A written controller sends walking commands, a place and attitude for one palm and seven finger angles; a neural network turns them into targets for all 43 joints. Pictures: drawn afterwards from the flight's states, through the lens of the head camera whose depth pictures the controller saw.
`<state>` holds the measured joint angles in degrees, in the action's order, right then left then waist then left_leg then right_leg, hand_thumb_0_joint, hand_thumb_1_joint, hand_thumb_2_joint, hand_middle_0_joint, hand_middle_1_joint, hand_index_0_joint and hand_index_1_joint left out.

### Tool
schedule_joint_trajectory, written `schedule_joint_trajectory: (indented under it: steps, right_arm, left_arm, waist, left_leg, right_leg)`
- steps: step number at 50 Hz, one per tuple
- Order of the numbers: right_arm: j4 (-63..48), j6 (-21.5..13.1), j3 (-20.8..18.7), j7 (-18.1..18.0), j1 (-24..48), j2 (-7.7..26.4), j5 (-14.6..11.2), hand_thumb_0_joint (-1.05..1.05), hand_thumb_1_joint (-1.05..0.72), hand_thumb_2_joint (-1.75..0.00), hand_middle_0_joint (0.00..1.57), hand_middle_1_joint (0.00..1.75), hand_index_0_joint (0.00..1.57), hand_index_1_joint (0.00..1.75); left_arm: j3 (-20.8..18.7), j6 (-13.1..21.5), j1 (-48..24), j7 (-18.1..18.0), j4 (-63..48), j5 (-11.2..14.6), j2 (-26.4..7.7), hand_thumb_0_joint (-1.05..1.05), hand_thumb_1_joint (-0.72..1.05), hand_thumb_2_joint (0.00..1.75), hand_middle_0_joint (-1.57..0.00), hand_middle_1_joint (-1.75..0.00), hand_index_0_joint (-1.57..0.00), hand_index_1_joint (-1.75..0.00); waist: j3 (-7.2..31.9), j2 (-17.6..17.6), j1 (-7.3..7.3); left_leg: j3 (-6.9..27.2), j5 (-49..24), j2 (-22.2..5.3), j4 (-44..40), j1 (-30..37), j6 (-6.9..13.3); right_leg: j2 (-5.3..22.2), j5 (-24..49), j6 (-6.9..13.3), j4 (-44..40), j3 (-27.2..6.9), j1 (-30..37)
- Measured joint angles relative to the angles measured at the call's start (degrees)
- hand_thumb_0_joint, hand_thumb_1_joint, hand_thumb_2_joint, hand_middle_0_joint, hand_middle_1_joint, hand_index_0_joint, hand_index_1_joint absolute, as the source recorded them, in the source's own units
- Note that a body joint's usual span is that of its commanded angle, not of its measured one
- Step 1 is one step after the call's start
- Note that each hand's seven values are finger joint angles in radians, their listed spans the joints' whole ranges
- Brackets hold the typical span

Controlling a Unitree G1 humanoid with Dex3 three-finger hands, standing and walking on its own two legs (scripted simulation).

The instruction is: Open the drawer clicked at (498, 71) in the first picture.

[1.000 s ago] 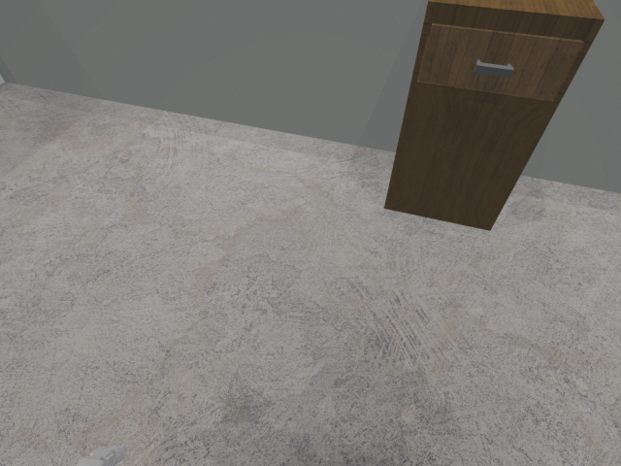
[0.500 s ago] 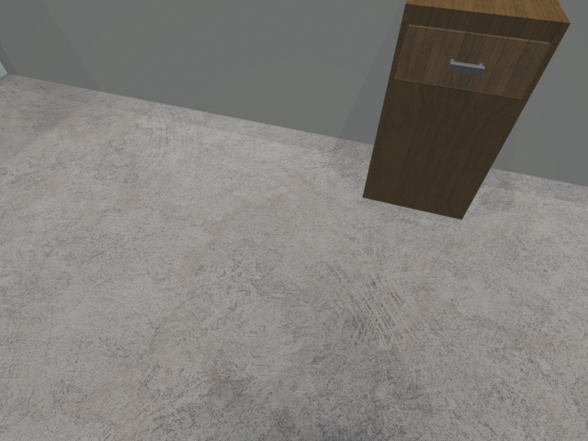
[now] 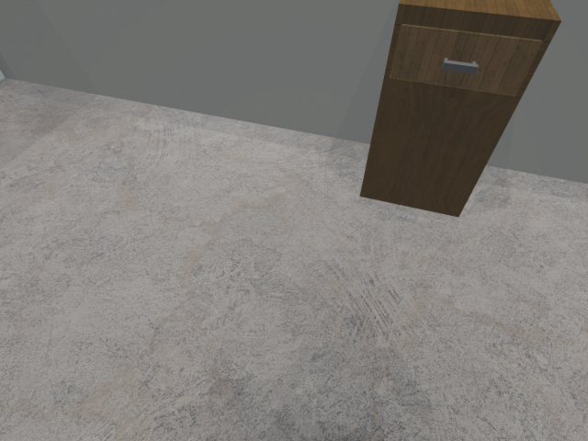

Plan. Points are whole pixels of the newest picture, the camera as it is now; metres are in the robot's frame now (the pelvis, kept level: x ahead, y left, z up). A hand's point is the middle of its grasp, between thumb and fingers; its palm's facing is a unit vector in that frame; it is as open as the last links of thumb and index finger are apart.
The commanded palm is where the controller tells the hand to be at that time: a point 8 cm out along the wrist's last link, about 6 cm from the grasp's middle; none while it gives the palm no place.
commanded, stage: look at it before walking up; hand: left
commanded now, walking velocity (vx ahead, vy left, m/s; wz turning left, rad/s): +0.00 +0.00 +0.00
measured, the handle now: (459, 64) +1.27 -0.49 -0.06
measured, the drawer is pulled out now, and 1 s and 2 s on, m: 0.00 0.00 0.00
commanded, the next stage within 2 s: walk to a spot facing it in 0.44 s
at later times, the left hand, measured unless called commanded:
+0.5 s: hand out of the picture +0.08 +0.25 -0.15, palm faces -0.03 -0.94 -0.34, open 7.3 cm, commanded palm none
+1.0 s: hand out of the picture +0.07 +0.17 -0.18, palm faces -0.15 -0.95 -0.27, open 7.3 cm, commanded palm none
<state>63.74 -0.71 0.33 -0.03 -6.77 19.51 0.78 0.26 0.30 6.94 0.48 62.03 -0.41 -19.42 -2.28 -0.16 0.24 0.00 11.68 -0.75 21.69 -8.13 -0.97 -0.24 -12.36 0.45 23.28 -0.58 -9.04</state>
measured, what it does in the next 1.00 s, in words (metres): stands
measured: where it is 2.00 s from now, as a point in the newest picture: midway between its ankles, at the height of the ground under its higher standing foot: outside the picture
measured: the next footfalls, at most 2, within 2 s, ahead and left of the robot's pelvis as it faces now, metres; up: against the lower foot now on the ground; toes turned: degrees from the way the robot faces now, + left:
left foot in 1.42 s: +0.09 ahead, +0.11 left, +0.00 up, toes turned -23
right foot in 1.94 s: +0.20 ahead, -0.23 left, +0.00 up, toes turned -52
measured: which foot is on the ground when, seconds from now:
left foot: down 0.00-0.92, up 0.94-1.00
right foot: down 0.00-1.00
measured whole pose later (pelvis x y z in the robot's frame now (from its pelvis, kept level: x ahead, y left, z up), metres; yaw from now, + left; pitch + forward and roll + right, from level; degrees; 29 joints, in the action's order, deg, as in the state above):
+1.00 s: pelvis -0.01 -0.02 -0.03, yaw -11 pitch -1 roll +1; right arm 55.5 3.1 -2.6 -1.1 -8.1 13.5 0.8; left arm -2.2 -2.0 13.9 0.7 53.0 -1.1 -11.7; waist -6.2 -2.3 -1.4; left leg -2.5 27.1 -4.6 55.6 -23.2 -2.6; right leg -2.4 -20.5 4.0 41.4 1.4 -20.4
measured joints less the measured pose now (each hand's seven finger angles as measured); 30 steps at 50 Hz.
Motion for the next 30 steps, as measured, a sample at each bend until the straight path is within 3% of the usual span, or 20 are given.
schedule_joint_trajectory:
  steps: [30]
  right_arm:
    - [0.08,0.02,0.04,-0.12,0.66,0.12,-0.1,0.0,-0.9,-0.9,0.2,0.3,0.2,0.3]
  left_arm:
    - [-0.14,-0.04,0.47,-0.02,0.38,-0.05,-0.2,0.01,0.91,0.9,-0.2,-0.3,-0.21,-0.3]
  waist:
    - [-0.41,0.09,-0.45]
  left_leg:
    - [-0.09,-0.16,-0.25,-0.94,0.61,-0.14]
  right_leg:
    - [-0.24,0.34,0.1,-1.15,-0.08,0.64]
